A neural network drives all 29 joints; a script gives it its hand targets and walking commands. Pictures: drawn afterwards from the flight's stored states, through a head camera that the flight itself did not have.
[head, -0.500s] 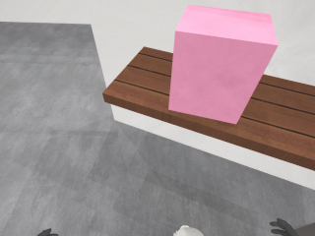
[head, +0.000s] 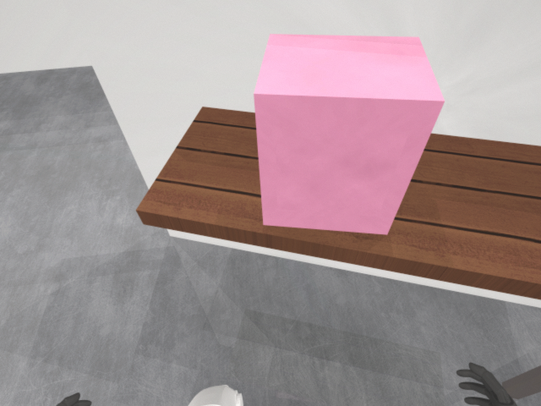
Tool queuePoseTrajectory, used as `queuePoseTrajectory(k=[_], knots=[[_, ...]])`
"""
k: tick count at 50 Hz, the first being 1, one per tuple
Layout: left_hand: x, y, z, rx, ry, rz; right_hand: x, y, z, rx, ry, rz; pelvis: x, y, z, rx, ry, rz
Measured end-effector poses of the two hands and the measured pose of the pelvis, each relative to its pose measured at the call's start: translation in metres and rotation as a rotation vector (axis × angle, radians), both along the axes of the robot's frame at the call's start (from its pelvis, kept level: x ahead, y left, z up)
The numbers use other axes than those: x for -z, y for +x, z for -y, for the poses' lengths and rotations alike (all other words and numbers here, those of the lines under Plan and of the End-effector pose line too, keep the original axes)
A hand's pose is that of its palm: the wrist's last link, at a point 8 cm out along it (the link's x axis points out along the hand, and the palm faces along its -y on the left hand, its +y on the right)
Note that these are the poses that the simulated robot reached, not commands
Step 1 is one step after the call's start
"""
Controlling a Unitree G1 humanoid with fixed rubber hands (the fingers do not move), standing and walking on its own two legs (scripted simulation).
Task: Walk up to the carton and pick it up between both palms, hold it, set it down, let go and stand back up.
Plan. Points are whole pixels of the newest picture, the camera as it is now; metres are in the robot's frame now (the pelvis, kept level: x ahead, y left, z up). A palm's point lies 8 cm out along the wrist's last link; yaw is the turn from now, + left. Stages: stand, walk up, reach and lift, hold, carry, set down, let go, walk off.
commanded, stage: walk up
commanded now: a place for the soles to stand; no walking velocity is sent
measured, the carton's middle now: (332, 141) +0.52 -0.09 +0.11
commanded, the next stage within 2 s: none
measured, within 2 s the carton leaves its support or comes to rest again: neither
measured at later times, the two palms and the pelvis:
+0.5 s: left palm out of the picture +0.07 +0.37 -0.13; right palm out of the picture +0.11 -0.23 -0.02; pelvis +0.02 +0.08 +0.02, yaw -2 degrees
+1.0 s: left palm out of the picture +0.01 +0.30 -0.10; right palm out of the picture +0.08 -0.35 -0.08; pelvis -0.02 -0.01 -0.01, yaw -6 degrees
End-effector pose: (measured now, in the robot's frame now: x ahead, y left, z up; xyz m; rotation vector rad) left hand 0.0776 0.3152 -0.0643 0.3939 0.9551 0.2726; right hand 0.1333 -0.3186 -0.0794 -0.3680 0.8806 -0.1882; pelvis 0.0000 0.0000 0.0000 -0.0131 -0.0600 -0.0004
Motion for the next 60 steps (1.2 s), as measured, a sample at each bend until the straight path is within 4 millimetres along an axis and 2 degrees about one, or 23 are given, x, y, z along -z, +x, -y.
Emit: queuePoseTrajectory(k=[5, 7, 11, 15, 20, 28, 33, 39, 43, 46, 49, 52, 54, 60], knots=[[0.02, 0.017, -0.031, 0.024, -0.039, -0.009, -0.008, 0.01, -0.032, 0.014, -0.037, 0.025, 0.007, 0.01, -0.036, 0.021, -0.037, -0.008], [0.03, 0.023, -0.04, 0.03, -0.063, -0.005, -0.009, 0.003, -0.045, 0.022, -0.049, 0.02, 0.01, 0.013, -0.049, 0.024, -0.036, 0.002], [0.043, 0.027, -0.05, 0.023, -0.121, -0.027, -0.023, -0.021, -0.066, 0.059, -0.07, -0.026, 0.003, 0.019, -0.065, 0.028, -0.056, 0.019], [0.056, 0.021, -0.052, 0.013, -0.192, -0.08, -0.041, -0.034, -0.08, 0.089, -0.094, -0.047, -0.006, 0.023, -0.074, 0.029, -0.071, 0.029], [0.067, 0.01, -0.053, -0.002, -0.235, -0.139, -0.055, -0.035, -0.09, 0.101, -0.114, -0.038, -0.012, 0.022, -0.081, 0.03, -0.081, 0.032], [0.062, -0.014, -0.057, 0.002, -0.211, -0.232, -0.059, -0.024, -0.092, 0.111, -0.095, 0.019, -0.017, 0.013, -0.082, 0.063, -0.063, 0.017], [0.057, -0.019, -0.052, 0.019, -0.189, -0.248, -0.05, -0.031, -0.083, 0.131, -0.068, 0.039, -0.015, 0.005, -0.074, 0.086, -0.04, 0.022], [0.051, -0.024, -0.033, 0.03, -0.175, -0.242, -0.036, -0.055, -0.059, 0.147, -0.048, 0.014, -0.011, -0.003, -0.053, 0.092, -0.008, 0.032], [0.045, -0.03, -0.016, 0.033, -0.159, -0.236, -0.027, -0.065, -0.033, 0.148, -0.038, 0.008, -0.008, -0.009, -0.032, 0.093, 0.02, 0.039], [0.038, -0.037, -0.002, 0.032, -0.132, -0.238, -0.02, -0.064, -0.007, 0.147, -0.032, 0.022, -0.005, -0.014, -0.014, 0.097, 0.044, 0.045], [0.04, -0.057, 0.009, 0.001, -0.078, -0.254, -0.005, -0.057, 0.024, 0.147, -0.033, 0.045, 0.009, -0.02, 0.006, 0.1, 0.076, 0.041], [0.031, -0.07, 0.017, -0.035, -0.033, -0.266, 0.004, -0.054, 0.038, 0.144, -0.012, 0.022, 0.009, -0.022, 0.02, 0.093, 0.066, 0.05], [0.02, -0.067, 0.02, -0.036, 0.0, -0.263, 0.005, -0.052, 0.042, 0.146, 0.015, 0.016, 0.004, -0.019, 0.027, 0.117, 0.07, 0.045], [-0.009, -0.033, 0.026, 0.018, 0.074, -0.226, 0.013, -0.062, 0.052, 0.182, 0.055, -0.059, -0.008, -0.004, 0.036, 0.159, 0.058, -0.009]])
